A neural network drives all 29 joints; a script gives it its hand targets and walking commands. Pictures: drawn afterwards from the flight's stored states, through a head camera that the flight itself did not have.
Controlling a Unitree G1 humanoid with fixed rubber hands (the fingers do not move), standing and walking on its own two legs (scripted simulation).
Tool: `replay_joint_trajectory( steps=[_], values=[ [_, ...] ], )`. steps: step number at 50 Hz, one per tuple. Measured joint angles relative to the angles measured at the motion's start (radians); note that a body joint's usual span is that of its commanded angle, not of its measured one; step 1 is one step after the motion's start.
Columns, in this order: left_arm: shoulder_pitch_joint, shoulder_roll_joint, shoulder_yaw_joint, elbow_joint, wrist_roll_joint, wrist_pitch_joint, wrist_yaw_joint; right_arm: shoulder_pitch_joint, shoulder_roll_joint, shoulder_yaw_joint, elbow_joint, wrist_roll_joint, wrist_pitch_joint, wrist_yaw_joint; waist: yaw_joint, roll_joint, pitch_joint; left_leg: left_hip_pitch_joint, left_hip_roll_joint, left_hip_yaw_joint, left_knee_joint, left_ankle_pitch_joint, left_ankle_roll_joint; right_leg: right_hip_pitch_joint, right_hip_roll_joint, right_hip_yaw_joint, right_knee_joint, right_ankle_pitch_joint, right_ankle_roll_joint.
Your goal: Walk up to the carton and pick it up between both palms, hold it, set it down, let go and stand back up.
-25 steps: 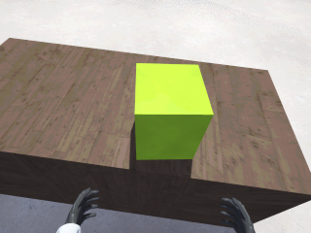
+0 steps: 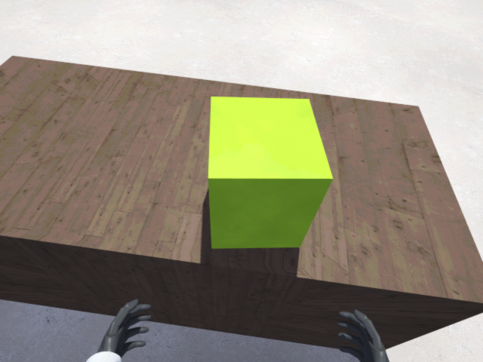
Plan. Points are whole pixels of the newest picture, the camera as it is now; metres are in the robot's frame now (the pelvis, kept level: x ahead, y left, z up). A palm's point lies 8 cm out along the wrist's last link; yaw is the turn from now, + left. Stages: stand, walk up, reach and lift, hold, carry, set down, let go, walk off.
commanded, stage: let go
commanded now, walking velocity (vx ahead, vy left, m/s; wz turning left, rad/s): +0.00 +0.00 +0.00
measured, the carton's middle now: (258, 176) +0.47 +0.00 -0.01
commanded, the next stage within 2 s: stand in 0.10 s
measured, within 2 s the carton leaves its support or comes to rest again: neither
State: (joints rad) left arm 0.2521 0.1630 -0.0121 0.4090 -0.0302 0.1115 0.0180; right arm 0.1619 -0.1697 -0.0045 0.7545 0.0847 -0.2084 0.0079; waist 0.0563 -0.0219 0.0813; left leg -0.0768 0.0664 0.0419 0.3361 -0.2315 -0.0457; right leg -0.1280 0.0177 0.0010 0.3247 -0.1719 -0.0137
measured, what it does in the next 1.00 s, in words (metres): stands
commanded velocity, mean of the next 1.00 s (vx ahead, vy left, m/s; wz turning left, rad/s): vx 0.00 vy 0.00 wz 0.00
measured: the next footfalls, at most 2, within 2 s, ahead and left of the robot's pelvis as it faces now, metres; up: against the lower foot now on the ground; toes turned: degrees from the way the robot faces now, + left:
none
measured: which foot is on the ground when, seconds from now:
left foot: down 0.00-1.00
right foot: down 0.00-1.00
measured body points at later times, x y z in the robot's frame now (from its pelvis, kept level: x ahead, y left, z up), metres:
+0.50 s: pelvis +0.00 +0.00 -0.01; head +0.00 +0.00 +0.44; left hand +0.08 +0.28 -0.13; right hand +0.14 -0.30 -0.10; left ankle -0.03 +0.14 -0.75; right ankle +0.00 -0.12 -0.75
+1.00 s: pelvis +0.00 +0.00 -0.01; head -0.01 +0.00 +0.44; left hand +0.06 +0.29 -0.13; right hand +0.14 -0.29 -0.10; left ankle -0.03 +0.14 -0.75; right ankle +0.00 -0.11 -0.75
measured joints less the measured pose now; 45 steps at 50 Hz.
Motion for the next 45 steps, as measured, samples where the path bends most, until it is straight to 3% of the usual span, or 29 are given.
replay_joint_trajectory(
  steps=[6, 12, 22, 45],
  values=[
    [-0.008, 0.006, 0.001, 0.017, 0.001, -0.009, 0.0, -0.003, -0.004, -0.006, 0.01, -0.01, 0.008, 0.0, 0.0, -0.001, -0.007, -0.004, -0.002, 0.0, 0.005, -0.001, 0.0, -0.01, -0.002, 0.0, 0.018, -0.007, 0.0],
    [-0.008, 0.072, 0.024, 0.191, 0.006, -0.075, -0.004, 0.012, -0.095, -0.013, 0.01, -0.03, 0.115, 0.0, 0.0, -0.007, -0.046, -0.019, -0.011, -0.001, 0.057, -0.032, 0.001, -0.043, -0.013, 0.0, 0.111, -0.061, 0.0],
    [-0.008, 0.148, 0.044, 0.386, 0.01, -0.116, -0.02, 0.058, -0.186, -0.036, 0.01, -0.031, 0.164, 0.0, 0.0, -0.004, -0.066, -0.021, -0.012, -0.001, 0.083, -0.051, 0.001, -0.049, -0.014, 0.0, 0.145, -0.084, 0.0],
    [-0.009, 0.15, 0.044, 0.513, 0.01, -0.132, -0.021, 0.065, -0.187, -0.036, 0.021, -0.031, 0.179, 0.0, 0.0, 0.018, -0.08, -0.022, -0.014, -0.001, 0.083, -0.051, 0.004, -0.045, -0.016, 0.0, 0.136, -0.08, 0.0]
  ],
)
